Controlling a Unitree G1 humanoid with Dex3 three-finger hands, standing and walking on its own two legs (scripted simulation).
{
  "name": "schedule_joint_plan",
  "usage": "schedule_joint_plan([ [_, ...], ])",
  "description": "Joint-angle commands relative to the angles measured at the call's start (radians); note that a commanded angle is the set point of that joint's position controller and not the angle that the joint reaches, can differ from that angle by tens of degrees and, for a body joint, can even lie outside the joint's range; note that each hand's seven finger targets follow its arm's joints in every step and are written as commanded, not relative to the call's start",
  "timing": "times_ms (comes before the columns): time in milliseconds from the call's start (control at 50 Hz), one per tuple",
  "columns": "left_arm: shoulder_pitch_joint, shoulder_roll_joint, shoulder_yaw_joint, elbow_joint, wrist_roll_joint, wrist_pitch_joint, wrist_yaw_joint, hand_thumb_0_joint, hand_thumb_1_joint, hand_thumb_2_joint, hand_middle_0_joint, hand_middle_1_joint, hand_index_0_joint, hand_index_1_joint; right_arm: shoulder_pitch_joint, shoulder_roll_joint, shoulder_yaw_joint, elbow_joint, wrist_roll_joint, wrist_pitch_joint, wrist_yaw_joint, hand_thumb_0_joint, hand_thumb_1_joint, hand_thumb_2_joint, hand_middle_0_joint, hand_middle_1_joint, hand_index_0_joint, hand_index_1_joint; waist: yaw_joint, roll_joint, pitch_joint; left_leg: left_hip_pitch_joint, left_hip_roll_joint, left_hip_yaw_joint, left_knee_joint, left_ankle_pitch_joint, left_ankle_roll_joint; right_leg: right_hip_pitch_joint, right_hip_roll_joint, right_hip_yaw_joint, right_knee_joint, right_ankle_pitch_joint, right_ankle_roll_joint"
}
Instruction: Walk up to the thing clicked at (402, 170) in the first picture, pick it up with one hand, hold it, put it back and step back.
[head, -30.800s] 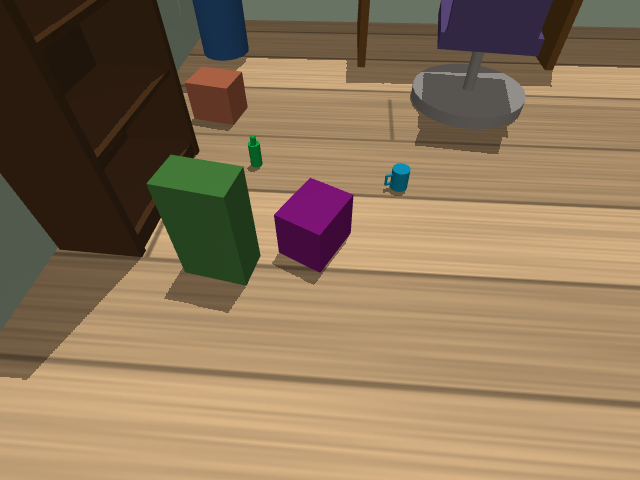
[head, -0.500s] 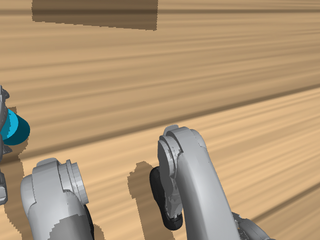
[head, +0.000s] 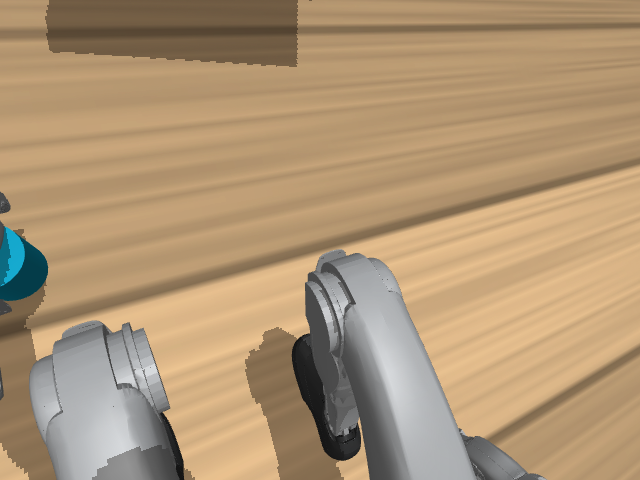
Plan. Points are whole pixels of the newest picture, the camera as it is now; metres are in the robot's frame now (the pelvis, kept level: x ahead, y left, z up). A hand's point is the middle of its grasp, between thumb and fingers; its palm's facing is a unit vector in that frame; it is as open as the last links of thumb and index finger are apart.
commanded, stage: close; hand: left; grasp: from above
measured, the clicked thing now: out of the picture +0.41 +0.30 -0.24
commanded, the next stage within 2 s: settle in 1.16 s
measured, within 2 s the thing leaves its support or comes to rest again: leaves its support in 1.70 s
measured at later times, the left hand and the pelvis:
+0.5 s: hand out of the picture +0.41 +0.30 -0.21, palm faces -0.44 -0.12 -0.89, open 12.8 cm; pelvis +0.00 +0.00 +0.00, yaw +0 degrees
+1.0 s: hand out of the picture +0.41 +0.30 -0.20, palm faces -0.44 -0.14 -0.89, open 11.6 cm; pelvis +0.00 +0.00 +0.00, yaw +0 degrees
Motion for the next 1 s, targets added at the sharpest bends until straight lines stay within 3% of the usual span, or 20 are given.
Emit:
schedule_joint_plan([
  [0,-0.252,0.196,0.013,-0.096,-0.015,0.016,0.04,0.0,-0.326,0.972,-0.185,-1.03,-0.194,-1.02,0.163,-0.298,-0.078,-0.001,0.012,-0.004,-0.008,0.0,-0.891,-0.899,0.2,0.3,0.2,0.3,-0.049,0.305,-0.544,0.402,-0.006,0.119,-0.285,0.118,0.031,0.284,0.036,-0.157,-0.222,0.147,-0.086],
  [120,-0.262,0.169,-0.021,-0.081,-0.018,0.018,0.041,0.0,-0.274,0.947,-0.215,-1.029,-0.229,-1.013,0.139,-0.302,-0.073,-0.008,0.009,-0.018,-0.004,0.0,-0.892,-0.899,0.2,0.3,0.2,0.3,-0.059,0.328,-0.497,0.402,-0.004,0.107,-0.294,0.087,0.027,0.248,0.032,-0.164,-0.209,0.125,-0.085],
  [320,-0.267,0.192,-0.015,-0.101,-0.033,0.017,0.038,0.0,-0.211,0.939,-0.276,-1.017,-0.287,-1.005,0.153,-0.312,-0.069,-0.01,0.01,-0.032,0.002,0.0,-0.897,-0.902,0.199,0.3,0.2,0.3,-0.056,0.291,-0.523,0.399,-0.005,0.11,-0.289,0.093,0.029,0.289,0.035,-0.158,-0.233,0.129,-0.087],
  [340,-0.262,0.17,-0.028,-0.094,-0.033,0.017,0.033,0.0,-0.206,0.915,-0.277,-1.005,-0.291,-0.99,0.154,-0.308,-0.071,-0.014,0.011,-0.035,0.004,0.0,-0.898,-0.901,0.199,0.3,0.2,0.3,-0.064,0.299,-0.515,0.402,-0.006,0.113,-0.283,0.09,0.028,0.284,0.033,-0.157,-0.227,0.129,-0.088],
  [480,-0.255,0.185,-0.012,-0.09,-0.048,0.015,0.036,0.0,-0.165,0.901,-0.312,-0.994,-0.326,-0.979,0.168,-0.309,-0.07,-0.013,0.016,-0.033,0.001,0.0,-0.899,-0.902,0.199,0.3,0.199,0.3,-0.056,0.286,-0.54,0.4,-0.004,0.12,-0.281,0.113,0.029,0.317,0.039,-0.15,-0.242,0.154,-0.089],
  [520,-0.269,0.172,-0.027,-0.098,-0.053,0.012,0.027,0.0,-0.14,0.889,-0.327,-0.984,-0.343,-0.968,0.166,-0.315,-0.078,-0.017,0.014,-0.038,0.003,0.0,-0.898,-0.902,0.199,0.3,0.199,0.3,-0.062,0.291,-0.522,0.394,-0.007,0.122,-0.272,0.108,0.03,0.303,0.032,-0.147,-0.237,0.144,-0.089],
  [600,-0.266,0.223,0.007,-0.103,-0.054,0.006,0.024,0.0,-0.109,0.915,-0.369,-0.983,-0.378,-0.974,0.182,-0.313,-0.066,-0.019,0.021,-0.027,-0.001,0.0,-0.902,-0.903,0.199,0.3,0.199,0.3,-0.055,0.273,-0.557,0.397,-0.005,0.123,-0.266,0.133,0.034,0.344,0.037,-0.137,-0.245,0.164,-0.087],
  [640,-0.279,0.194,-0.009,-0.109,-0.055,0.003,0.02,0.0,-0.067,0.898,-0.382,-0.989,-0.399,-0.972,0.18,-0.314,-0.076,-0.016,0.021,-0.033,0.001,0.0,-0.901,-0.902,0.199,0.3,0.199,0.3,-0.06,0.291,-0.539,0.405,-0.007,0.122,-0.271,0.128,0.03,0.322,0.033,-0.142,-0.233,0.158,-0.089],
  [720,-0.276,0.23,0.009,-0.117,-0.048,-0.006,0.023,0.0,-0.078,0.856,-0.382,-0.942,-0.396,-0.928,0.182,-0.314,-0.074,-0.019,0.022,-0.021,-0.008,0.0,-0.899,-0.903,0.199,0.3,0.199,0.3,-0.052,0.295,-0.555,0.4,-0.007,0.124,-0.282,0.112,0.031,0.331,0.036,-0.142,-0.243,0.142,-0.092],
  [760,-0.283,0.214,-0.008,-0.121,-0.046,-0.006,0.02,0.0,-0.052,0.868,-0.4,-0.946,-0.413,-0.932,0.172,-0.317,-0.085,-0.018,0.019,-0.02,-0.013,0.0,-0.898,-0.902,0.199,0.3,0.199,0.3,-0.054,0.29,-0.535,0.384,-0.006,0.127,-0.275,0.092,0.03,0.318,0.036,-0.128,-0.25,0.107,-0.093],
  [820,-0.261,0.218,0.006,-0.12,-0.039,-0.002,0.022,0.0,-0.031,0.924,-0.421,-0.965,-0.428,-0.957,0.184,-0.315,-0.085,-0.016,0.02,-0.015,-0.018,0.0,-0.897,-0.902,0.199,0.3,0.199,0.3,-0.042,0.303,-0.559,0.402,-0.008,0.126,-0.283,0.114,0.029,0.318,0.037,-0.138,-0.242,0.139,-0.094],
  [880,-0.272,0.199,-0.017,-0.114,-0.03,-0.001,0.021,0.0,0.035,0.911,-0.462,-0.963,-0.474,-0.95,0.161,-0.317,-0.084,-0.022,0.016,-0.023,-0.015,0.0,-0.897,-0.901,0.199,0.3,0.199,0.3,-0.056,0.304,-0.513,0.403,-0.01,0.122,-0.286,0.081,0.026,0.277,0.029,-0.15,-0.224,0.11,-0.091],
  [980,-0.256,0.189,-0.021,-0.109,-0.022,0.007,0.023,0.0,0.078,0.9,-0.496,-0.936,-0.507,-0.925,0.167,-0.315,-0.09,-0.022,0.018,-0.021,-0.019,0.0,-0.896,-0.901,0.199,0.3,0.199,0.3,-0.05,0.294,-0.511,0.4,-0.012,0.127,-0.293,0.08,0.028,0.271,0.03,-0.148,-0.236,0.109,-0.091],
])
